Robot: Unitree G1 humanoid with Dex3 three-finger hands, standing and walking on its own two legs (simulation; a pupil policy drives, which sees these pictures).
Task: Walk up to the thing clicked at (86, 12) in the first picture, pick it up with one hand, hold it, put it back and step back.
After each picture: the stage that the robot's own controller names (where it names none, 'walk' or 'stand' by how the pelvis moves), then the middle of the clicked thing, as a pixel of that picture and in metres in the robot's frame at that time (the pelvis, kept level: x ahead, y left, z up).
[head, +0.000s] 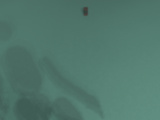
stand; (85, 11) +2.15 -0.09 -0.72
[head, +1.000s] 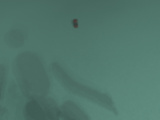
walk; (75, 23) +2.00 +0.21 -0.71
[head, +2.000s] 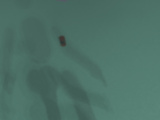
walk; (62, 41) +1.41 +0.31 -0.72
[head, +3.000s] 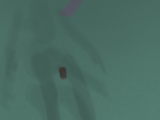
walk; (63, 73) +0.93 +0.22 -0.71
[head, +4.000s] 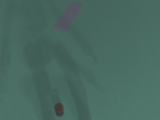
walk; (59, 110) +0.55 +0.17 -0.70
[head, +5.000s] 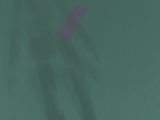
stand; out of the picture +0.35 +0.15 -0.70
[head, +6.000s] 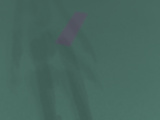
stand; out of the picture +0.33 +0.16 -0.72
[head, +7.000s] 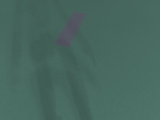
stand; out of the picture +0.33 +0.17 -0.73
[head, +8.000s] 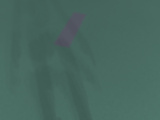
stand; out of the picture +0.32 +0.17 -0.73
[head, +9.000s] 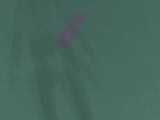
stand; out of the picture +0.32 +0.16 -0.73
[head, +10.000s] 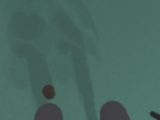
go down; (49, 92) +0.38 +0.15 -0.48
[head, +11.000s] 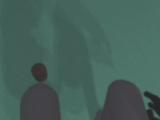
go down; (40, 73) +0.42 +0.18 -0.32
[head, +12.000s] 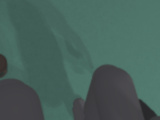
close in; out of the picture +0.40 +0.21 -0.24
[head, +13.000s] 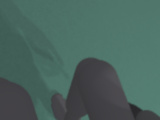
close; out of the picture +0.40 +0.23 -0.22
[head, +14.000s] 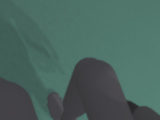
lift; out of the picture +0.39 +0.23 -0.23
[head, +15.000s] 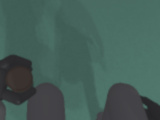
lift; (21, 82) +0.31 +0.22 -0.06
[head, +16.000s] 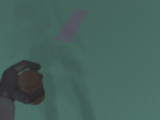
hold; (32, 88) +0.32 +0.17 +0.06
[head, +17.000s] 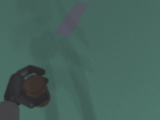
hold; (38, 91) +0.32 +0.17 +0.02
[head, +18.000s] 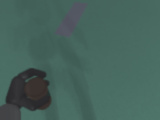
hold; (39, 94) +0.31 +0.16 +0.01
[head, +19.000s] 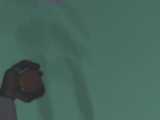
crouch; (33, 85) +0.35 +0.17 -0.04
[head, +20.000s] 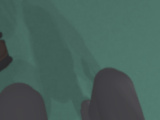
lower; out of the picture +0.43 +0.22 -0.13
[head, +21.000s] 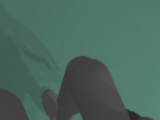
lower; out of the picture +0.43 +0.25 -0.23
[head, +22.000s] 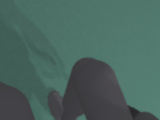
lower; out of the picture +0.42 +0.25 -0.23
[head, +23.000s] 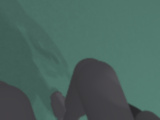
lower; out of the picture +0.41 +0.24 -0.22
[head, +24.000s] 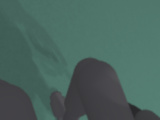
lower; out of the picture +0.41 +0.25 -0.22
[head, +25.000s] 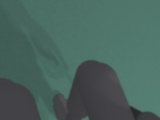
open; out of the picture +0.40 +0.23 -0.23
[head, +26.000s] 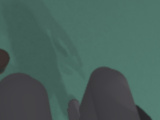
stand; out of the picture +0.40 +0.22 -0.25
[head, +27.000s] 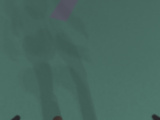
stand; out of the picture +0.36 +0.14 -0.61
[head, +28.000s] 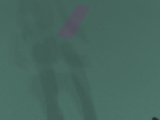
stand; out of the picture +0.36 +0.15 -0.66
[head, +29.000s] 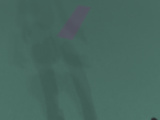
stand; out of the picture +0.36 +0.14 -0.67
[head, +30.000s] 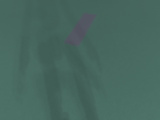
stand; out of the picture +0.38 +0.14 -0.72
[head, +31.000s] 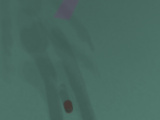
walk; (68, 106) +0.47 +0.14 -0.70
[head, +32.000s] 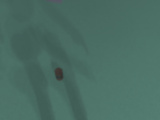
walk; (59, 74) +0.75 +0.17 -0.70
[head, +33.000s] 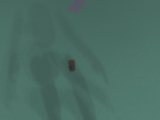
stand; (71, 65) +1.02 +0.15 -0.70
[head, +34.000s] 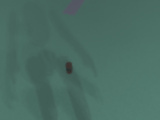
stand; (69, 67) +1.02 +0.15 -0.72
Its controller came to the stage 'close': yes
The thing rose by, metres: 0.72
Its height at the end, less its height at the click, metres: +0.00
